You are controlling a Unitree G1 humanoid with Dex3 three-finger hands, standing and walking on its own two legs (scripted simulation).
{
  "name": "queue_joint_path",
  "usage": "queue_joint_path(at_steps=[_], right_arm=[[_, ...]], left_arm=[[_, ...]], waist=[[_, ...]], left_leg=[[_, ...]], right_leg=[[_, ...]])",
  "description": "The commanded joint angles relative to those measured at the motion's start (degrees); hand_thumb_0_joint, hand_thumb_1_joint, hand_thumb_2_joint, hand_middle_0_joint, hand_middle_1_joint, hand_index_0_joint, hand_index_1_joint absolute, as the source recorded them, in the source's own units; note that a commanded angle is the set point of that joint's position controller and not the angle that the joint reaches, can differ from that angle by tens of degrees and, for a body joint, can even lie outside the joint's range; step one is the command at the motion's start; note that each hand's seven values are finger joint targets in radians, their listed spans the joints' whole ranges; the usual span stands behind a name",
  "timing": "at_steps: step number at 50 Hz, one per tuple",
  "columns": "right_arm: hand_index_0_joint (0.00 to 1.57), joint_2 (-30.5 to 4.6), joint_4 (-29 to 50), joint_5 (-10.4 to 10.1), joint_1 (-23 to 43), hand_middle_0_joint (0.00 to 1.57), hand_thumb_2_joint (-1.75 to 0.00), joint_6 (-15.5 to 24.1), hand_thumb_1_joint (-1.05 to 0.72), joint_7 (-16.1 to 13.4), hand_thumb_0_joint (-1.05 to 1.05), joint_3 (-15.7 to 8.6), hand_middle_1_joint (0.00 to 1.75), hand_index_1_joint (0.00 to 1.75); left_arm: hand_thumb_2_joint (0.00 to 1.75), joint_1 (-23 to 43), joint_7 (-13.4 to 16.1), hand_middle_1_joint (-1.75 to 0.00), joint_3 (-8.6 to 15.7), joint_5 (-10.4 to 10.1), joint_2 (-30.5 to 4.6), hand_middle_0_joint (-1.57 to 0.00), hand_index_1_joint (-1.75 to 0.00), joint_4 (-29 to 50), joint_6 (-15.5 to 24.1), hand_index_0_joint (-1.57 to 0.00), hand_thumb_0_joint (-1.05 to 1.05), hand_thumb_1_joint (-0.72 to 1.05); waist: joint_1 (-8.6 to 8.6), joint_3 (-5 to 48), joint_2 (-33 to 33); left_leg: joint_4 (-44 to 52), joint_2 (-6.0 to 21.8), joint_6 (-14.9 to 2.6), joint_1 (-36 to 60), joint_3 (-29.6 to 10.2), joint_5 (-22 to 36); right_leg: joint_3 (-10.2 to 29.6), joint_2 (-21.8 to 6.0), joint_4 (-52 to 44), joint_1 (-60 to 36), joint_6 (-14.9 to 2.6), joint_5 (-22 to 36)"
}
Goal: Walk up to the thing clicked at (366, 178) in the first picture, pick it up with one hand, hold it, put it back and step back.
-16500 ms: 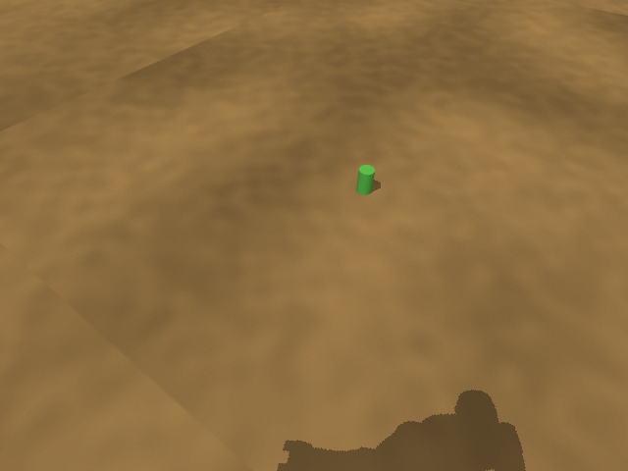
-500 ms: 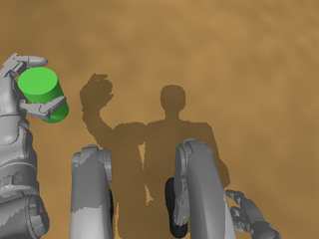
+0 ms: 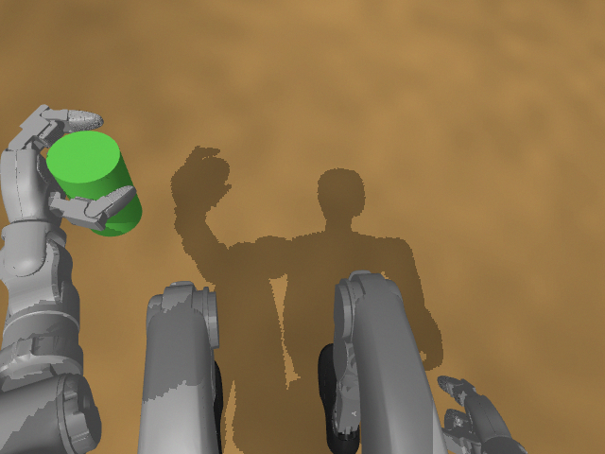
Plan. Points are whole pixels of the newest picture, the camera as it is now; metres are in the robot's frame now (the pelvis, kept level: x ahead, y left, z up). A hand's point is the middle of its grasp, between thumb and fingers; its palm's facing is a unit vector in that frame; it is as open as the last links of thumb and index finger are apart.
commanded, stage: lift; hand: left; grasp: from the side
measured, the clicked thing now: (100, 188) +0.44 +0.24 -0.05
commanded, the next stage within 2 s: hold in 1.92 s
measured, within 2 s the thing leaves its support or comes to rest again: neither
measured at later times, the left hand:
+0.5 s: hand (27, 135) +0.42 +0.23 +0.12, palm faces +0.13 -0.99 -0.06, open 10.4 cm
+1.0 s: hand out of the picture +0.40 +0.22 +0.28, palm faces +0.14 -0.99 -0.06, open 10.5 cm
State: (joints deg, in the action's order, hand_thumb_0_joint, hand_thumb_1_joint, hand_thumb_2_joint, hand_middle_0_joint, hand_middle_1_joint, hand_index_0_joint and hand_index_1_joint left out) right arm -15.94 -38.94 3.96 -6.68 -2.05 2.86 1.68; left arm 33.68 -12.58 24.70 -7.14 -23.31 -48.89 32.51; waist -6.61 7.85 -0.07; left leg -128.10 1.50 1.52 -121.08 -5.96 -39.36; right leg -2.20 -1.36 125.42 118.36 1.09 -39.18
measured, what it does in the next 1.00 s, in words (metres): rises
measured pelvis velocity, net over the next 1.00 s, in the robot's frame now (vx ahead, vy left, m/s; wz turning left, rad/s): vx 0.05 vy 0.01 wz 0.05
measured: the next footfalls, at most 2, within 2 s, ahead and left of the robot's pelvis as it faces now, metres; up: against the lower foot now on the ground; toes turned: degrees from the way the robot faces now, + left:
none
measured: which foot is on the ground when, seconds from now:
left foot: down 0.00-1.00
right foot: down 0.00-1.00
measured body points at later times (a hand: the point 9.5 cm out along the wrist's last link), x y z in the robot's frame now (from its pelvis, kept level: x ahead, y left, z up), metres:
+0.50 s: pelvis +0.02 +0.00 +0.11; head +0.19 +0.04 +0.52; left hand +0.40 +0.28 +0.12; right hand +0.18 -0.25 -0.01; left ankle +0.09 +0.13 -0.35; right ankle +0.10 -0.13 -0.35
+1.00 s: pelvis +0.05 +0.01 +0.25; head +0.15 +0.04 +0.69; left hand +0.39 +0.27 +0.29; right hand +0.21 -0.23 +0.15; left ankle +0.08 +0.13 -0.35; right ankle +0.10 -0.13 -0.35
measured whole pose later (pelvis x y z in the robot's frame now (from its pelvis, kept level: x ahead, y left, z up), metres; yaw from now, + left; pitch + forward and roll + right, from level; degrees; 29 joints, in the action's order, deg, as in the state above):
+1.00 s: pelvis +0.05 +0.01 +0.25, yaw +3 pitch +20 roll -3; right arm -13.1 -36.3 -1.0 -10.6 2.7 -1.9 0.5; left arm 11.3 -4.4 10.4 -9.2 -16.0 -22.6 17.5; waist -2.4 8.2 -0.9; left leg -78.9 2.6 0.6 -66.3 -2.9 -32.7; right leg -2.8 -1.4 75.4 63.5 1.5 -31.7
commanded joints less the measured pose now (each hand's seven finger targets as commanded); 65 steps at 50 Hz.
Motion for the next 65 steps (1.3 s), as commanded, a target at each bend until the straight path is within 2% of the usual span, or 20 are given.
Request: queue_joint_path(at_steps=[1, 4, 6, 9, 15, 19, 22, 27, 30, 32, 35, 40, 43, 46, 50, 52, 53, 54, 58, 65], right_arm=[[0.2, -11.6, 4.68, -1.3, -6.14, 0.2, -0.9, 1.94, -0.92, -1.42, 0.0, -4.67, 0.3, 0.3], [0.2, -11.42, 6.14, -1.85, -5.82, 0.2, -0.9, 2.07, -0.92, -1.8, 0.0, -4.99, 0.3, 0.3], [0.2, -10.86, 6.65, -1.92, -6.3, 0.2, -0.9, 2.25, -0.92, -2.14, 0.0, -5.41, 0.3, 0.3], [0.2, -10.44, 7.33, -2.81, -5.34, 0.2, -0.9, 3.0, -0.92, -2.59, 0.0, -5.04, 0.3, 0.3], [0.2, -9.76, 8.88, -3.8, -5.44, 0.2, -0.9, 3.39, -0.91, -3.43, 0.0, -5.37, 0.3, 0.3], [0.2, -8.87, 8.73, -4.34, -5.29, 0.2, -0.9, 3.84, -0.91, -4.06, 0.0, -5.53, 0.3, 0.3], [0.2, -8.95, 9.6, -4.93, -4.49, 0.2, -0.9, 3.89, -0.9, -4.45, 0.0, -5.64, 0.3, 0.3], [0.2, -7.33, 9.76, -5.56, -4.98, 0.2, -0.9, 4.15, -0.9, -5.13, 0.0, -5.57, 0.3, 0.3], [0.2, -6.84, 9.93, -5.9, -4.53, 0.2, -0.9, 4.92, -0.9, -5.45, 0.0, -5.4, 0.3, 0.3], [0.2, -6.89, 9.86, -6.07, -4.69, 0.2, -0.9, 5.06, -0.9, -5.77, 0.0, -5.61, 0.3, 0.3], [0.2, -6.15, 9.92, -6.06, -5.28, 0.2, -0.9, 5.13, -0.9, -5.91, 0.0, -4.92, 0.3, 0.3], [0.2, -5.26, 8.64, -5.7, -5.75, 0.2, -0.9, 6.4, -0.9, -6.15, 0.0, -4.44, 0.3, 0.3], [0.2, -5.97, 8.14, -5.45, -6.36, 0.2, -0.9, 6.67, -0.9, -6.05, 0.0, -4.83, 0.3, 0.3], [0.2, -5.58, 8.11, -5.22, -6.2, 0.2, -0.9, 6.85, -0.9, -5.69, 0.0, -4.58, 0.3, 0.3], [0.2, -5.88, 7.72, -5.33, -6.61, 0.2, -0.9, 7.05, -0.9, -5.21, 0.0, -4.45, 0.3, 0.3], [0.2, -5.78, 7.61, -5.34, -6.06, 0.2, -0.9, 7.2, -0.9, -5.02, 0.0, -4.4, 0.3, 0.3], [0.2, -5.7, 8.38, -5.4, -5.93, 0.2, -0.9, 7.4, -0.9, -4.98, 0.0, -4.52, 0.3, 0.3], [0.2, -5.6, 7.8, -5.29, -6.43, 0.2, -0.9, 7.23, -0.91, -5.07, 0.0, -4.34, 0.3, 0.3], [0.2, -5.08, 8.42, -5.07, -6.25, 0.2, -0.9, 7.08, -0.91, -5.17, 0.0, -4.16, 0.3, 0.3], [0.2, -4.78, 8.16, -4.84, -6.4, 0.2, -0.9, 7.26, -0.91, -5.76, 0.0, -4.18, 0.3, 0.3]], left_arm=[[1.21, 13.53, 0.31, -1.39, 1.99, -2.76, -11.36, -1.23, -1.38, 11.96, 3.68, -1.26, 0.0, 0.12], [1.19, 14.12, 0.03, -1.38, 0.89, -2.94, -11.4, -1.23, -1.37, 17.47, 3.54, -1.26, 0.0, 0.1], [1.18, 15.87, 0.36, -1.39, 1.1, -2.66, -14.66, -1.24, -1.37, 26.13, 3.2, -1.27, 0.0, 0.1], [1.18, 11.64, 0.77, -1.37, -0.94, -4.11, -9.89, -1.21, -1.35, 24.42, 1.0, -1.24, 0.0, 0.14], [1.2, 8.77, 2.48, -1.39, -1.1, -4.11, -10.55, -1.23, -1.37, 33.88, -1.14, -1.26, 0.0, 0.14], [1.21, 5.49, 3.81, -1.37, -4.77, -4.09, -6.37, -1.2, -1.35, 35.95, -4.14, -1.23, 0.0, 0.17], [1.2, 0.3, 4.92, -1.36, -5.1, -4.04, -5.18, -1.18, -1.34, 35.63, -6.51, -1.22, 0.0, 0.19], [1.2, -1.03, 7.23, -1.38, -5.5, -4.11, -6.22, -1.2, -1.36, 46.58, -8.77, -1.23, 0.0, 0.14], [1.2, -10.29, 8.02, -1.37, -9.26, -4.52, 0.7, -1.18, -1.35, 39.54, -11.3, -1.21, 0.0, 0.15], [1.19, -8.09, 8.97, -1.35, -6.98, -4.04, -2.65, -1.17, -1.33, 43.81, -11.41, -1.2, 0.0, 0.13], [1.19, -7.1, 9.82, -1.36, -7.44, -3.43, -4.24, -1.19, -1.35, 48.99, -11.09, -1.22, 0.0, 0.11], [1.21, -8.88, 10.17, -1.36, -10.61, -4.39, 1.47, -1.19, -1.35, 42.98, -10.82, -1.22, 0.0, 0.16], [1.2, -6.41, 9.61, -1.35, -10.04, -2.97, -1.63, -1.18, -1.34, 42.5, -10.24, -1.21, 0.0, 0.16], [1.18, -6.84, 8.29, -1.35, -12.76, -2.56, 0.02, -1.2, -1.33, 40.93, -9.6, -1.23, 0.0, 0.15], [1.19, -7.01, 7.46, -1.35, -10.58, -4.62, -0.33, -1.21, -1.34, 41.97, -9.25, -1.23, 0.0, 0.14], [1.2, -9.73, 7.16, -1.36, -12.02, -4.8, 2.21, -1.21, -1.35, 38.31, -9.2, -1.24, 0.0, 0.16], [1.22, -6.74, 7.65, -1.37, -10.7, -4.64, -0.03, -1.23, -1.37, 43.08, -8.5, -1.25, 0.0, 0.16], [1.21, -9.74, 8.0, -1.38, -10.24, -4.18, 0.32, -1.24, -1.37, 38.82, -8.72, -1.26, 0.0, 0.15], [1.22, -9.34, 8.47, -1.36, -12.66, -4.14, 2.91, -1.21, -1.35, 39.72, -7.98, -1.23, 0.0, 0.15], [1.22, -5.94, 9.15, -1.36, -12.79, -3.48, 1.32, -1.21, -1.36, 42.79, -7.84, -1.23, 0.0, 0.15]], waist=[[1.49, 37.13, -7.17], [1.75, 38.38, -8.49], [2.37, 41.75, -9.43], [1.37, 37.96, -7.46], [3.63, 40.63, -9.94], [2.71, 38.57, -9.16], [3.44, 36.4, -8.73], [4.25, 37.58, -7.16], [3.04, 31.9, -3.72], [4.02, 32.55, -3.88], [4.32, 32.42, -5.87], [3.09, 26.12, -5.1], [3.91, 23.96, -7.17], [3.74, 22.05, -7.01], [5.32, 23.13, -7.26], [4.96, 20.49, -5.14], [5.34, 22.32, -5.82], [5.25, 21.35, -4.38], [4.54, 19.74, -3.25], [4.66, 18.8, -3.98]], left_leg=[[18.54, -1.13, -2.99, 26.82, 3.75, 6.7], [20.34, -1.03, -2.91, 29.25, 3.71, 6.2], [21.52, -1.04, -3.05, 30.84, 4.16, 5.78], [24.3, -1.0, -3.05, 31.25, 3.36, 4.36], [29.44, -0.7, -2.51, 39.52, 2.61, 7.28], [32.76, -0.58, -2.55, 43.76, 2.49, 9.12], [36.23, -0.35, -2.41, 47.79, 1.44, 10.29], [41.02, -0.51, -2.62, 53.0, 2.35, 11.46], [44.37, -0.48, -2.74, 53.9, 1.98, 12.25], [46.53, -0.34, -2.76, 56.89, 2.03, 14.23], [50.44, -0.33, -2.38, 62.62, 1.65, 16.53], [55.37, -0.24, -2.24, 66.71, 1.76, 17.95], [58.75, 0.2, -1.64, 71.3, 1.37, 19.41], [62.08, 0.34, -1.4, 74.58, 1.1, 18.99], [65.4, 0.15, -1.2, 78.72, 1.5, 20.59], [66.7, 0.28, -1.27, 78.15, 1.38, 20.23], [66.98, -0.06, -1.43, 78.97, 2.11, 20.21], [67.44, -0.02, -1.49, 79.05, 2.2, 20.59], [69.5, -0.23, -1.58, 80.64, 2.86, 21.52], [72.5, -0.69, -1.81, 82.97, 4.44, 20.19]], right_leg=[[-1.96, 1.67, -17.12, -21.75, -3.17, 8.61], [-1.6, 1.48, -18.52, -22.32, -3.39, 8.2], [-0.32, 1.43, -20.99, -25.94, -3.18, 7.56], [-0.42, 1.46, -23.42, -25.99, -3.07, 6.28], [-0.31, 1.22, -26.59, -29.53, -3.49, 8.93], [0.24, 1.16, -31.03, -32.73, -3.24, 10.83], [-0.23, 1.07, -33.6, -34.36, -3.3, 11.57], [0.63, 1.21, -40.57, -44.5, -2.69, 13.09], [0.09, 1.41, -44.15, -47.39, -2.33, 14.43], [0.07, 1.4, -46.43, -50.84, -2.32, 16.38], [-0.1, 1.44, -48.7, -54.79, -2.39, 18.47], [-0.15, 1.84, -53.72, -58.19, -2.3, 20.01], [-0.46, 1.67, -56.0, -59.09, -2.54, 20.38], [-0.74, 1.59, -58.93, -61.5, -2.4, 20.15], [-1.02, 1.73, -62.07, -66.29, -2.5, 21.15], [-1.18, 1.78, -63.28, -67.01, -2.34, 21.3], [-0.84, 1.59, -64.27, -69.11, -2.31, 21.5], [-0.83, 1.57, -64.79, -69.98, -2.32, 21.91], [-0.91, 1.8, -66.87, -72.53, -2.24, 23.1], [0.44, 1.31, -71.85, -78.15, -1.71, 23.24]])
